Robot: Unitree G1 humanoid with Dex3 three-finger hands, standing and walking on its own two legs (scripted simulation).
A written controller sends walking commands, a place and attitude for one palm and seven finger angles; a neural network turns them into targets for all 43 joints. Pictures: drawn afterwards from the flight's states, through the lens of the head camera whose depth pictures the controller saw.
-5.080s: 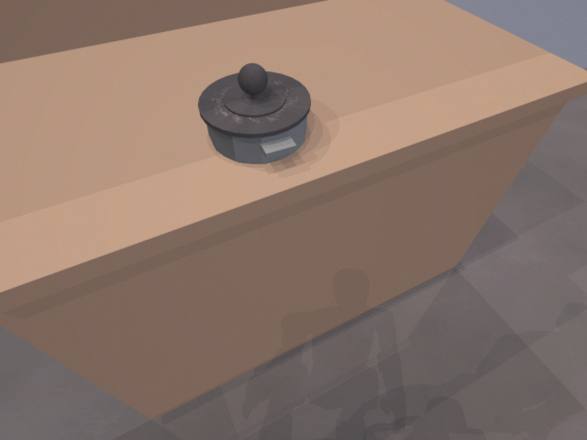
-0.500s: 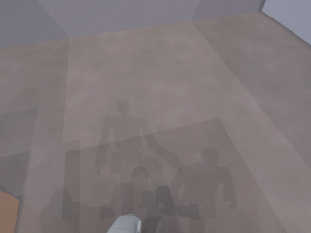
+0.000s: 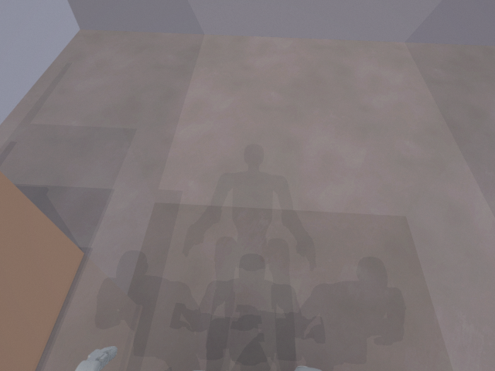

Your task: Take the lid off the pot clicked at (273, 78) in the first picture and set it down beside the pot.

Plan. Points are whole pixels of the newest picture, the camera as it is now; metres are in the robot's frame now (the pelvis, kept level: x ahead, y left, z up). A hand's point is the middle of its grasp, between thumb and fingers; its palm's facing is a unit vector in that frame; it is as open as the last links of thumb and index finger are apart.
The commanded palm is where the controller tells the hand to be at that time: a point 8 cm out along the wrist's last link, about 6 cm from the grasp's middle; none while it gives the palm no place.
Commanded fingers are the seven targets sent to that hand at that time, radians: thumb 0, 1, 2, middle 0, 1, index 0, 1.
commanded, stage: turn to face it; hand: left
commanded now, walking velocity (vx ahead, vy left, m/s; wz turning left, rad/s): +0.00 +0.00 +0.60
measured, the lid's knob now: out of the picture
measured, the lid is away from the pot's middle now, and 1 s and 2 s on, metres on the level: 0.00 0.00 0.00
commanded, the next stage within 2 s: none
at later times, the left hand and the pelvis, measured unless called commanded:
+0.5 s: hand out of the picture -0.01 +0.24 -0.18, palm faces +0.35 -0.91 -0.23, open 7.4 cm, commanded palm none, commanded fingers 0.00 0.90 0.90 -0.20 -0.30 -0.20 -0.30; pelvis +0.00 +0.02 -0.01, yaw +19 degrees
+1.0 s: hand out of the picture -0.01 +0.21 -0.13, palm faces +0.57 -0.76 -0.32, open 7.4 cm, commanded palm none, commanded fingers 0.00 0.90 0.90 -0.20 -0.30 -0.20 -0.30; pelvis +0.02 -0.03 +0.01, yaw +36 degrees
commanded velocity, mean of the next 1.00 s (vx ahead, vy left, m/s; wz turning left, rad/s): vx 0.00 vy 0.00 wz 0.60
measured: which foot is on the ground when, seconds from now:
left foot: down 0.00-0.04, up 0.06-0.38, down 0.40-0.88, up 0.90-1.00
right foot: up 0.00-0.02, down 0.04-0.40, up 0.42-0.86, down 0.88-1.00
